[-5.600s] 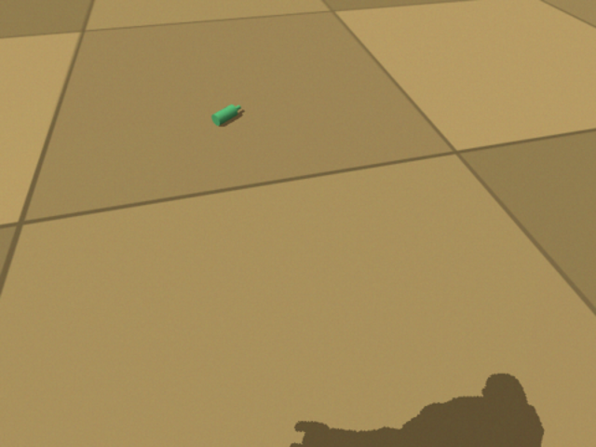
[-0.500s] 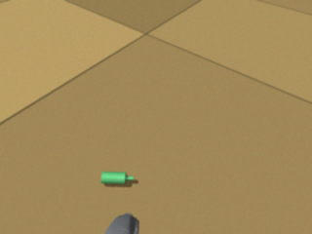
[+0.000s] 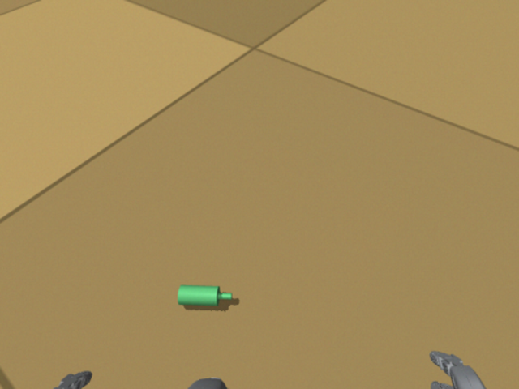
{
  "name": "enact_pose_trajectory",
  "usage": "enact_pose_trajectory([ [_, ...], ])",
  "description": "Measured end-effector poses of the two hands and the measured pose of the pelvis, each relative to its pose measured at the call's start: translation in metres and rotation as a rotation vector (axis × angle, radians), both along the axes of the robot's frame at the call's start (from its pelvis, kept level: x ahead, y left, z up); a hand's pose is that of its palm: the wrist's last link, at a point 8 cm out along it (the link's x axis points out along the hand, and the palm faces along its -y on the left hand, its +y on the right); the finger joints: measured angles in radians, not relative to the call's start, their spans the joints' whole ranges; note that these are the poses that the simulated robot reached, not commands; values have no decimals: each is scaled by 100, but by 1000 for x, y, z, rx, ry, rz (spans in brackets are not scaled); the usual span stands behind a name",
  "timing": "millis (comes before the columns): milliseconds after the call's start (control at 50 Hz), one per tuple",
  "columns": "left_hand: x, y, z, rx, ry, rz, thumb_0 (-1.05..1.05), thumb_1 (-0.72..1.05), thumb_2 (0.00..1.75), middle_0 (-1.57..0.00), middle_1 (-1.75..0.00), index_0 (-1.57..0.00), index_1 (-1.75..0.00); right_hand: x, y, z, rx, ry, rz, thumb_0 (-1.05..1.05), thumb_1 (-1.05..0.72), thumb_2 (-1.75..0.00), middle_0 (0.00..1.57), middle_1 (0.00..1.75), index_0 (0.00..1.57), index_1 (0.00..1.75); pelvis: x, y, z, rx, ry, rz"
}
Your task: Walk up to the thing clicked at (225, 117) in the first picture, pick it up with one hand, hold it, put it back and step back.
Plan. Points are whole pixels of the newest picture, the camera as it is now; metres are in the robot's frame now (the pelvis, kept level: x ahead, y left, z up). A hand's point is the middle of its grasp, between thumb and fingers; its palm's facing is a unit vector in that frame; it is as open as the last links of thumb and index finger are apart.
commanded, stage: walk up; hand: left
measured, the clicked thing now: (206, 295) +0.49 +0.25 -0.72
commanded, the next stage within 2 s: stand in 1.30 s
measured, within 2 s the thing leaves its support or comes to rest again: neither
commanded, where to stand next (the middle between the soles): +0.08 +0.03 m, yaw +1 degrees
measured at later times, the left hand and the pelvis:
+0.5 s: hand out of the picture +0.08 +0.29 -0.14, palm faces +0.00 -0.94 -0.33, open 7.4 cm; pelvis +0.00 +0.03 +0.02, yaw +1 degrees
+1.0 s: hand out of the picture +0.08 +0.29 -0.13, palm faces +0.04 -0.94 -0.34, open 7.4 cm; pelvis +0.01 +0.03 +0.02, yaw +2 degrees
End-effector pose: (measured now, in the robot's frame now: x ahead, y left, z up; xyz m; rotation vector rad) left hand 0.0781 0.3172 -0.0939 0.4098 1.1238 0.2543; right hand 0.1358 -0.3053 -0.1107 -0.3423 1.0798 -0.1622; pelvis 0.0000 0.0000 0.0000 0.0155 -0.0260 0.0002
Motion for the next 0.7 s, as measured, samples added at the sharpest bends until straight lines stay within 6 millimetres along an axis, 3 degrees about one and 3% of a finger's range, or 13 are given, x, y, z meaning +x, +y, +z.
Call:
enact_pose_trajectory([
  [120, -1, 18, -7, -10, 25, 19, 1, 90, 90, -20, -30, -21, -30, -30, 4, 1, -25, 61, -25, 1, -90, -90, 20, 30, 20, 30, -5, 10, 0, -7, -8, -3],
  [240, -4, 17, -11, -54, 49, 11, 1, 90, 90, -20, -30, -20, -30, -58, 13, 5, -23, 128, -58, 1, -90, -90, 20, 30, 20, 30, -3, 18, 5, -22, -16, 3],
  [360, -1, 15, -12, -100, 54, 24, 1, 90, 90, -20, -30, -20, -30, -71, 26, 12, -17, 164, -61, 1, -90, -90, 20, 30, 20, 30, -3, 25, 13, -31, -17, 6],
  [480, -1, 15, -10, -119, 64, 35, 1, 90, 90, -20, -30, -20, -30, -66, 33, 18, -11, 164, -56, 1, -90, -90, 21, 30, 20, 30, -1, 27, 19, -32, -6, 14],
  [700, -7, 17, -5, -111, 83, 69, 1, 90, 90, -20, -30, -20, -30, -32, 37, 22, -3, 98, -34, 1, -90, -90, 20, 30, 20, 30, 6, 29, 23, -28, -3, 23],
])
